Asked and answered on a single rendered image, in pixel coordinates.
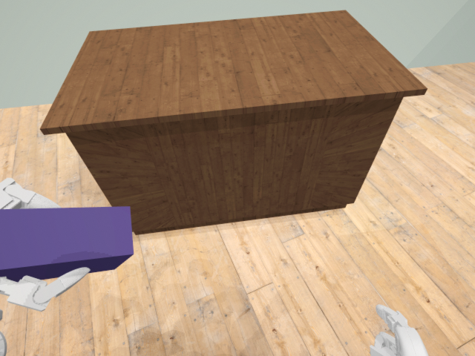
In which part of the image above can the sponge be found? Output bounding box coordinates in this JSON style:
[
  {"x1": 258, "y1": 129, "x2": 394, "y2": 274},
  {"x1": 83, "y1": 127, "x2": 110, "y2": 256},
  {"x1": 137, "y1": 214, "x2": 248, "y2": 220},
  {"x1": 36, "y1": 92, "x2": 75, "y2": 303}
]
[{"x1": 0, "y1": 206, "x2": 134, "y2": 282}]

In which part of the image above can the right robot hand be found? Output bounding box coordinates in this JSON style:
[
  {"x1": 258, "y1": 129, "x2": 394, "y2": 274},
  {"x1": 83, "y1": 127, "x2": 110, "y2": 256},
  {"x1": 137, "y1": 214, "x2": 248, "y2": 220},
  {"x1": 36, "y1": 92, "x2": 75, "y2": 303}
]
[{"x1": 370, "y1": 304, "x2": 428, "y2": 356}]

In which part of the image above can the left robot hand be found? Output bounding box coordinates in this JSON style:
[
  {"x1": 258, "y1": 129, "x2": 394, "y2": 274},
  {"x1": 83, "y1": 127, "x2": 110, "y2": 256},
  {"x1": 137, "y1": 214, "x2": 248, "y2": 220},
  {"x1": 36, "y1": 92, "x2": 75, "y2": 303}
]
[{"x1": 0, "y1": 178, "x2": 90, "y2": 312}]

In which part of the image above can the table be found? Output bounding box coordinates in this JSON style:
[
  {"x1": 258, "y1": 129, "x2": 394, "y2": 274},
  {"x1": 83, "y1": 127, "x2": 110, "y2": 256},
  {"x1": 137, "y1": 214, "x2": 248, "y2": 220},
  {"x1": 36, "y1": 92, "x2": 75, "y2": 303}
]
[{"x1": 40, "y1": 10, "x2": 427, "y2": 235}]

